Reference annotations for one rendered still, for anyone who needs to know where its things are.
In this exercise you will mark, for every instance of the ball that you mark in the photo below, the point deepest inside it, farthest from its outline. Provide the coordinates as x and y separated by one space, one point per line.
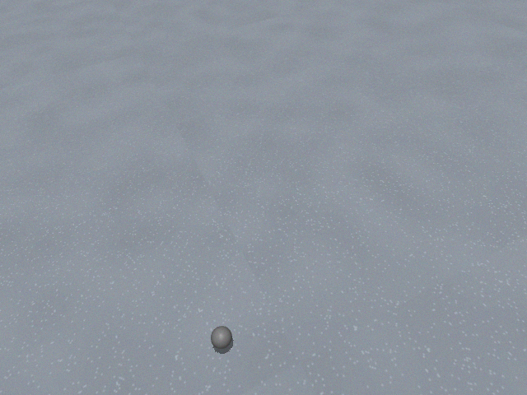
221 337

